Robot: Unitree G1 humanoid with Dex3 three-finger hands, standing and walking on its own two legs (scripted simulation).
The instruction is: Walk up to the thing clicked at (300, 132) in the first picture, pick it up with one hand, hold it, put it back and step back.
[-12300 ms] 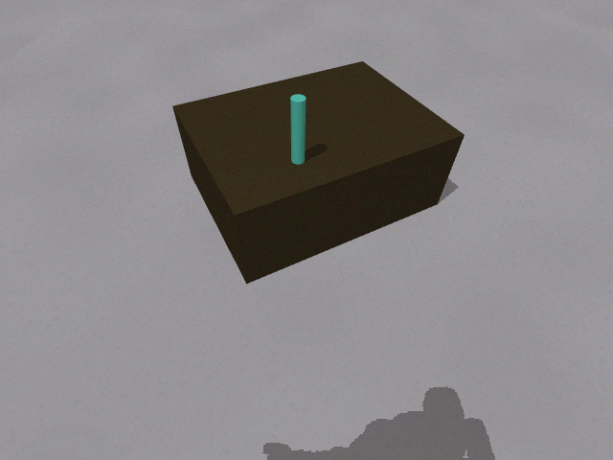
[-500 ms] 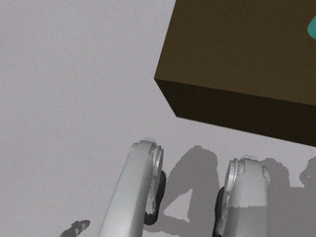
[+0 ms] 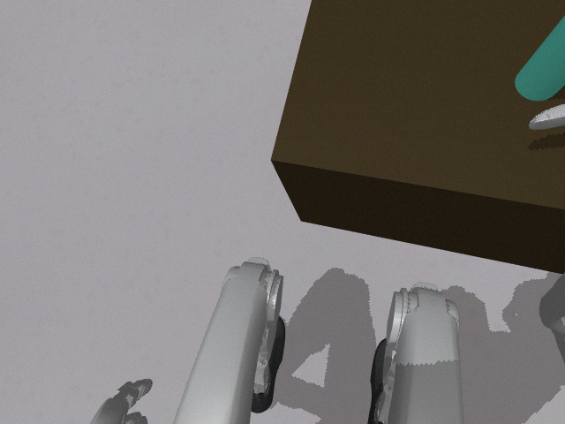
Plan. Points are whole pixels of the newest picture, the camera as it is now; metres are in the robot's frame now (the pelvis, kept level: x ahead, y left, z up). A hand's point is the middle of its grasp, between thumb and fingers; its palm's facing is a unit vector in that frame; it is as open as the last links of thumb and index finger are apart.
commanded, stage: rest palm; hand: right
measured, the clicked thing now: out of the picture +0.57 -0.25 +0.08
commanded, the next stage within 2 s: close in 0.06 s
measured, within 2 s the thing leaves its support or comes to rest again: leaves its support in 1.32 s
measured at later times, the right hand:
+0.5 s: hand out of the picture +0.56 -0.25 +0.02, palm faces +0.21 +0.98 -0.03, open 14.4 cm
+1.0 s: hand out of the picture +0.57 -0.25 +0.04, palm faces +0.23 +0.97 -0.03, open 7.7 cm
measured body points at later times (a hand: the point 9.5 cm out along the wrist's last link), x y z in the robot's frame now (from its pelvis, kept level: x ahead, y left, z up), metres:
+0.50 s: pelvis +0.00 +0.00 +0.00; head +0.23 -0.04 +0.38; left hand +0.06 +0.28 -0.12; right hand +0.54 -0.30 +0.02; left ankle +0.09 +0.13 -0.40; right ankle +0.07 -0.13 -0.40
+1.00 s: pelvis +0.00 +0.00 +0.00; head +0.23 -0.03 +0.39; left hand +0.05 +0.28 -0.11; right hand +0.55 -0.30 +0.04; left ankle +0.09 +0.13 -0.40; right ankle +0.07 -0.13 -0.40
